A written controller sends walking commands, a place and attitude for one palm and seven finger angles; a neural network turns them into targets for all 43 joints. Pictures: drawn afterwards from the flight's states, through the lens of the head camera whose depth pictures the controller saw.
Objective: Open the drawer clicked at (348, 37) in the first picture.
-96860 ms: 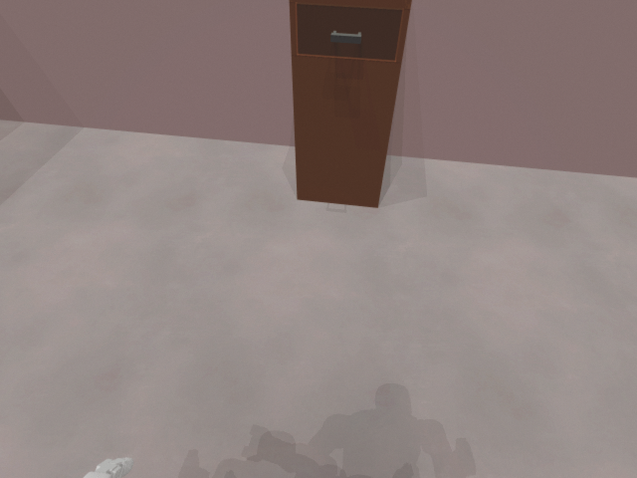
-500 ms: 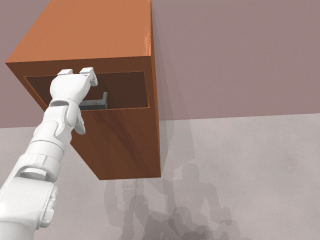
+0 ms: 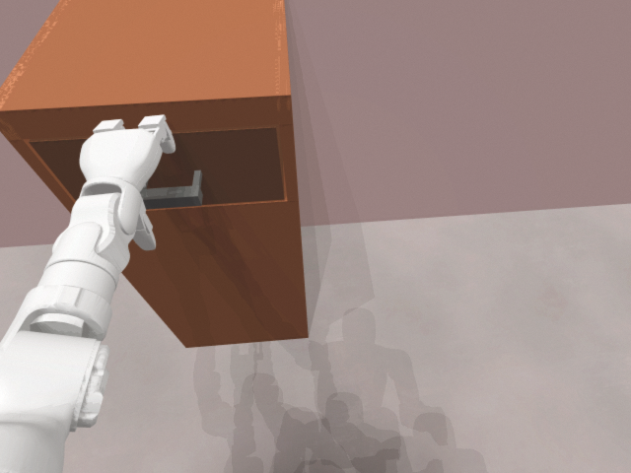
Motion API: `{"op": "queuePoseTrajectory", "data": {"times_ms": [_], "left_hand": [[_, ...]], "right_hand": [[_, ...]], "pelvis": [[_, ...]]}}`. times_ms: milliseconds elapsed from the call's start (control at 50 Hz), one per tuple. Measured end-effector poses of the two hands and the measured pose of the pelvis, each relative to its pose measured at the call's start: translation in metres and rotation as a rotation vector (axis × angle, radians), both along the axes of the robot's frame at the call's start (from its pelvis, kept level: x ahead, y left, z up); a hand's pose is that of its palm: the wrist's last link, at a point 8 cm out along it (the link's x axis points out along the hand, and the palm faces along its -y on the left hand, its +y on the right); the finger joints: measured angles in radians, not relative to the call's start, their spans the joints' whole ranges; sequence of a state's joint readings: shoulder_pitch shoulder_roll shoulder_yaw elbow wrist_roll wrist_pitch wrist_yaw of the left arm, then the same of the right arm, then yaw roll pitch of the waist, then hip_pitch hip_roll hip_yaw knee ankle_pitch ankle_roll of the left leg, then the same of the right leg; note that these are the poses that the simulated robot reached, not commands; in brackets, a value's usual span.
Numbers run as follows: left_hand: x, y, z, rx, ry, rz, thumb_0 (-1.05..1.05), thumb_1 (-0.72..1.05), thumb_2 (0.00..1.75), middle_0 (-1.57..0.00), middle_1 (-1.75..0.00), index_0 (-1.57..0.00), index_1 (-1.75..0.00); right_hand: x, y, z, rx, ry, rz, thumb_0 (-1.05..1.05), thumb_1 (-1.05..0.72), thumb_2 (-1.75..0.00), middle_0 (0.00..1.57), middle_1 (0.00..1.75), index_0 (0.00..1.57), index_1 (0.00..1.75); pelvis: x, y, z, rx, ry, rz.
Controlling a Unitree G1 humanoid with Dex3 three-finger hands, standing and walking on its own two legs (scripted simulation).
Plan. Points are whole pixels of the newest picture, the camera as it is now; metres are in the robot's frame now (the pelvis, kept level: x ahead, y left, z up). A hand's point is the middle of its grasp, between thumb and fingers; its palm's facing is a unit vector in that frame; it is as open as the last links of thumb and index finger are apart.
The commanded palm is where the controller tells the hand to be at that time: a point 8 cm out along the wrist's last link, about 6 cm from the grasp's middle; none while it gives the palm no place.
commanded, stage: re-aim the fingers above the handle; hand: left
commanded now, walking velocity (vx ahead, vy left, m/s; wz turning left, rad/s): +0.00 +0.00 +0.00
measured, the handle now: (169, 187) +0.53 +0.21 +0.03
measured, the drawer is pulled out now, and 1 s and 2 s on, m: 0.00 0.00 0.00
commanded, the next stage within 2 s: lower the fingers behind the handle in 1.10 s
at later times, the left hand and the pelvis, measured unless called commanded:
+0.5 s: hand (130, 188) +0.47 +0.24 +0.09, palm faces +0.00 -0.01 -1.00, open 13.8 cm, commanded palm +0.45 +0.23 +0.14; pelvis +0.00 +0.01 +0.00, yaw +0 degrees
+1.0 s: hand (144, 184) +0.48 +0.22 +0.09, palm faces -0.01 -0.02 -1.00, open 13.5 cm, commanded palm +0.45 +0.23 +0.14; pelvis +0.00 +0.00 +0.00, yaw -1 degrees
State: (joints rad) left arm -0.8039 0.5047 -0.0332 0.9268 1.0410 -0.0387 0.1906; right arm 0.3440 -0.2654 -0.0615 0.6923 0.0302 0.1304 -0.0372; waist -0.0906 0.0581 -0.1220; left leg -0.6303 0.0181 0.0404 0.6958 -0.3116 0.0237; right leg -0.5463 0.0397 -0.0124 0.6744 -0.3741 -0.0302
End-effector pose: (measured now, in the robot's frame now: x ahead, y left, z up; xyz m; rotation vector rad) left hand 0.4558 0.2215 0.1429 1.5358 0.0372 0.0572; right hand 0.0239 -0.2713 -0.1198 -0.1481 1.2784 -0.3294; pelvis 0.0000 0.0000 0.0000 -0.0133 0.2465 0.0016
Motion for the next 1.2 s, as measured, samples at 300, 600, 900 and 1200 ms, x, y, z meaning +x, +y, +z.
{"op": "queuePoseTrajectory", "data": {"times_ms": [300,600,900,1200], "left_hand": [[-0.007,-0.012,-0.004,-0.031,0.027,-0.089,0.0,-0.49,0.3,-0.32,-1.2,-0.32,-1.2],[-0.009,0.012,-0.004,0.015,0.087,0.059,0.0,-0.49,0.3,-0.31,-1.2,-0.31,-1.2],[0.006,-0.022,-0.002,-0.011,-0.022,-0.047,0.0,-0.49,0.3,-0.38,-1.25,-0.35,-1.23],[-0.01,0.011,-0.007,0.02,0.138,0.005,0.0,-0.49,0.3,-0.32,-1.21,-0.32,-1.21]], "right_hand": [[0.012,0.016,0.003,0.007,-0.029,0.016,0.01,-0.91,-0.9,0.2,0.3,0.21,0.3],[0.017,0.017,0.002,0.019,-0.047,0.037,0.01,-0.91,-0.9,0.2,0.3,0.21,0.3],[0.004,0.002,-0.001,-0.005,-0.014,0.01,0.01,-0.91,-0.9,0.2,0.3,0.2,0.3],[0.01,-0.007,0.007,-0.026,-0.009,0.021,0.01,-0.91,-0.9,0.2,0.3,0.21,0.3]], "pelvis": [[0.002,0.012,0.001,-0.006,-0.017,0.003],[-0.001,0.008,0.002,-0.003,-0.021,0.01],[0.0,0.001,-0.001,0.0,0.01,-0.008],[0.005,-0.006,0.005,-0.001,-0.023,0.016]]}}
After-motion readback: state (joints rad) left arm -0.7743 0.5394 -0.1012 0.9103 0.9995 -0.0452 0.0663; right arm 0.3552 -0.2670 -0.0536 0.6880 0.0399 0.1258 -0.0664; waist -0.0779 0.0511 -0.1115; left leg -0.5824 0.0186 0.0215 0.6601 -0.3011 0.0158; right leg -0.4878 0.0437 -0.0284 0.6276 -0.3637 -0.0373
